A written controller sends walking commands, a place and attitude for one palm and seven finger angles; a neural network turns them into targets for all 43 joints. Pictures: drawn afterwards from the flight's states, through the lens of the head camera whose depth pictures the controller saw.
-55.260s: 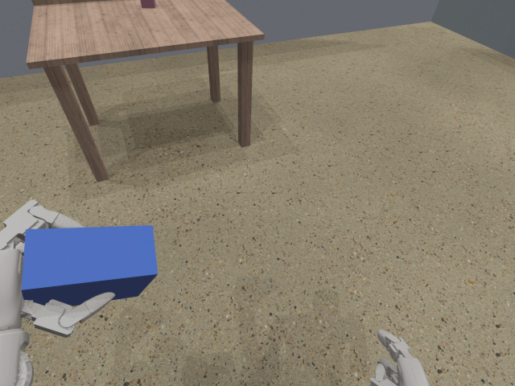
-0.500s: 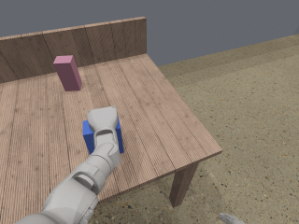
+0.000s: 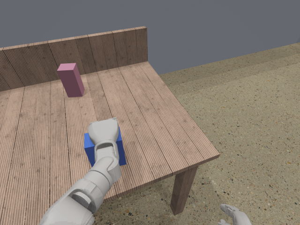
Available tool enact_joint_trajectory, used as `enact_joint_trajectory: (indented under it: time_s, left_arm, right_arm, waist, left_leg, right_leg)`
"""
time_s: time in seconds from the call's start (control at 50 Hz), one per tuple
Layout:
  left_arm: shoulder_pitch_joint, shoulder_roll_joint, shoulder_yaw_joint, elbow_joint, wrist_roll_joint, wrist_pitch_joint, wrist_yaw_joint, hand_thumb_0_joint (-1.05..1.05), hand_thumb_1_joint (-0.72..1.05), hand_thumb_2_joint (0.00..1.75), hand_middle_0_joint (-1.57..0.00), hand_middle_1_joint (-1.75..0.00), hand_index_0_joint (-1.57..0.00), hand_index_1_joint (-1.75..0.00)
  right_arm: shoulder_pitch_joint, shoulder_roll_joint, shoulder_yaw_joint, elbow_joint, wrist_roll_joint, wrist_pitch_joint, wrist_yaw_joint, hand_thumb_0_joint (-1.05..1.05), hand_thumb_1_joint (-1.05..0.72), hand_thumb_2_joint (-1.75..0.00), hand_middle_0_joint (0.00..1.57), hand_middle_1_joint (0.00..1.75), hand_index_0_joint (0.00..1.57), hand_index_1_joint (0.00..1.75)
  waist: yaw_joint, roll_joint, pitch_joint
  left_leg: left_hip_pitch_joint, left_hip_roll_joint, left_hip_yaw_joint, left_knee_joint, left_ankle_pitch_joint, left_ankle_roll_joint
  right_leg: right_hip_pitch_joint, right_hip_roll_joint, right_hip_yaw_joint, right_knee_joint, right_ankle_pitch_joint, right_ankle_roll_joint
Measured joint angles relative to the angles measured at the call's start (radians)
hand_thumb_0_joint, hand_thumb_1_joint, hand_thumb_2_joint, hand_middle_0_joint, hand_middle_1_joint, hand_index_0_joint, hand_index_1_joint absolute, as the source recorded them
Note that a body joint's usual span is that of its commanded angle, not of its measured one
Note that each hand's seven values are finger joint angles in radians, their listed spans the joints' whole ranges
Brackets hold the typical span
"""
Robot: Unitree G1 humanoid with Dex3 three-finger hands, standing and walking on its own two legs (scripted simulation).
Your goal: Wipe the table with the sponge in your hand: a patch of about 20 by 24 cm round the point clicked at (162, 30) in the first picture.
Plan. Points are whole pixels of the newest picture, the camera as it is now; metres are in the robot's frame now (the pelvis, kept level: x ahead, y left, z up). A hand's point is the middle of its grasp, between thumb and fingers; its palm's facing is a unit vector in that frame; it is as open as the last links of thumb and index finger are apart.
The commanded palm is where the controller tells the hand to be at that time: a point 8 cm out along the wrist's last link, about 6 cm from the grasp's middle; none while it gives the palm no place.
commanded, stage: slide back across to the middle lane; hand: left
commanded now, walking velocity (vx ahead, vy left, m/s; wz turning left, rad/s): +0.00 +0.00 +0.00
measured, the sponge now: (107, 153) +0.35 +0.17 -0.04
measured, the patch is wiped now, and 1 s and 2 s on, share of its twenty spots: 0.85 0.85 0.85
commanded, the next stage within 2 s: wipe forward along the middle lane in 0.68 s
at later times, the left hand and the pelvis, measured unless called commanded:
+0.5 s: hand (98, 148) +0.33 +0.19 +0.02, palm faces -0.05 -0.09 -0.99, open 10.4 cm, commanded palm +0.30 +0.19 +0.07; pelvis +0.01 +0.00 +0.00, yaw -1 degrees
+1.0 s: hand (88, 149) +0.33 +0.22 +0.02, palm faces -0.08 -0.08 -0.99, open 10.4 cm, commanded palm +0.31 +0.22 +0.06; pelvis -0.01 +0.00 +0.00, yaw +0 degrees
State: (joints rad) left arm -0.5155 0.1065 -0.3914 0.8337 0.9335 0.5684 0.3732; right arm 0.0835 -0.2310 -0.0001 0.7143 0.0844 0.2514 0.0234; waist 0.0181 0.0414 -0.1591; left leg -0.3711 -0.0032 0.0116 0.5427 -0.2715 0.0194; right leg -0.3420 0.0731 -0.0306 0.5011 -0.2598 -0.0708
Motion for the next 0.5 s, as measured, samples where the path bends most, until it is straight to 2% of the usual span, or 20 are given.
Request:
enact_joint_trajectory:
  time_s: [0.14, 0.18, 0.5]
  left_arm:
    - [0.026, 0.010, 0.012, -0.047, 0.007, 0.001, -0.033, 0.00, -0.49, 1.04, -0.65, -1.40, -0.65, -1.40]
    - [0.050, 0.022, 0.033, -0.082, 0.008, -0.009, -0.047, 0.00, -0.50, 1.04, -0.65, -1.39, -0.66, -1.39]
    - [0.216, 0.083, 0.061, -0.306, 0.036, -0.018, -0.119, -0.01, -0.51, 1.04, -0.68, -1.36, -0.68, -1.36]
  right_arm:
    - [-0.034, -0.001, 0.006, -0.019, 0.002, 0.002, -0.012, 0.01, -0.90, -0.90, 0.20, 0.30, 0.20, 0.30]
    - [-0.039, 0.001, 0.009, -0.026, 0.001, 0.005, -0.016, 0.01, -0.90, -0.90, 0.20, 0.30, 0.20, 0.30]
    - [-0.042, -0.009, 0.019, -0.045, 0.009, -0.014, -0.022, 0.01, -0.90, -0.90, 0.20, 0.30, 0.20, 0.30]
  waist:
    - [0.004, -0.002, 0.011]
    - [0.005, -0.002, 0.012]
    - [0.019, 0.008, 0.038]
  left_leg:
    - [0.018, 0.000, 0.001, -0.010, 0.001, -0.002]
    - [0.027, 0.001, 0.007, -0.018, 0.002, -0.003]
    - [0.096, -0.001, 0.017, -0.052, 0.007, -0.002]
  right_leg:
    - [0.014, 0.000, 0.002, -0.003, -0.002, -0.002]
    - [0.020, 0.002, 0.008, -0.008, 0.000, -0.003]
    - [0.080, 0.000, 0.020, -0.028, 0.000, -0.003]
